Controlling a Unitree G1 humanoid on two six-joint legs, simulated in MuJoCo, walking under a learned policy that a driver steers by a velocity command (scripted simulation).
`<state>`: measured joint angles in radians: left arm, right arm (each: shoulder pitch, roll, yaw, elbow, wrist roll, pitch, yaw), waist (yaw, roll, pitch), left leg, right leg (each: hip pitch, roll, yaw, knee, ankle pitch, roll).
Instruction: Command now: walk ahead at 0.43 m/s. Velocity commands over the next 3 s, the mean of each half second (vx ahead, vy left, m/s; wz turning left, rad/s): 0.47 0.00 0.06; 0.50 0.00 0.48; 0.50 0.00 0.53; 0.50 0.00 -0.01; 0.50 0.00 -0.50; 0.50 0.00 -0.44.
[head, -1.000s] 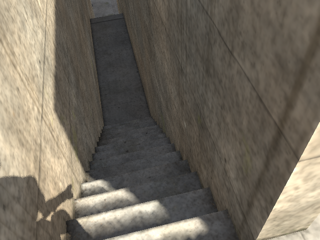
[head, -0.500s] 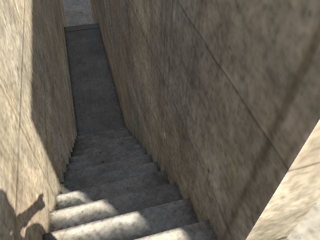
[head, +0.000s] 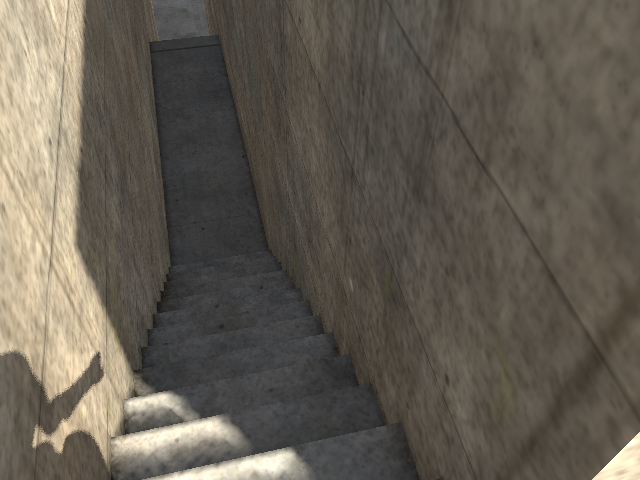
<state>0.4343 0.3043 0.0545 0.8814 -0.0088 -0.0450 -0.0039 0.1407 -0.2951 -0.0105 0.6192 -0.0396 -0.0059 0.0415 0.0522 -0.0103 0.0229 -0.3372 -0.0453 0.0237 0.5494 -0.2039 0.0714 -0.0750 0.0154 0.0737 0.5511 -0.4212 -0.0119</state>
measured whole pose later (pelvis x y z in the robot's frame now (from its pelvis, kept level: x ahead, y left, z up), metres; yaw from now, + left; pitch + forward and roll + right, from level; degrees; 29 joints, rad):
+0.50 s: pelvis +0.19 +0.00 -0.02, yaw +3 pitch -1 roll -1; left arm 0.18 0.25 0.04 0.78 0.04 -0.07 -0.01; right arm 0.43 -0.29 -0.04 0.79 -0.02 0.03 -0.01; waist -0.01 0.01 0.01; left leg -0.25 -0.08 -0.06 1.04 -0.50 0.10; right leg -0.38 0.01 -0.06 0.75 -0.39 -0.05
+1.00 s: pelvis +0.38 +0.08 -0.23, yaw +19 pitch -1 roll +0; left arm 0.29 0.22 0.05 0.88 0.06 -0.03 0.06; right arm 0.41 -0.20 -0.02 0.82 -0.01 0.00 -0.03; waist 0.02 -0.01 0.09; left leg -0.25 -0.15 -0.07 0.74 -0.48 0.13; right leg -0.75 -0.11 0.05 1.58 -0.33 0.05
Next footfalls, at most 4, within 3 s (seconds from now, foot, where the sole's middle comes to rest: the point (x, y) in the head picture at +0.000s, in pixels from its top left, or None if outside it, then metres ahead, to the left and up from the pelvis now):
0.46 right None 0.27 -0.11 -0.77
0.86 left None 0.36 0.14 -0.97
1.28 right None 0.62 0.04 -1.18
1.72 left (212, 450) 0.78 0.38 -1.38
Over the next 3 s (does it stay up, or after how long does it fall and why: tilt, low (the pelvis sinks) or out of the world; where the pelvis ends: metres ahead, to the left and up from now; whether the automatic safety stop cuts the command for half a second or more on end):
stays up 1.35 0.42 -1.11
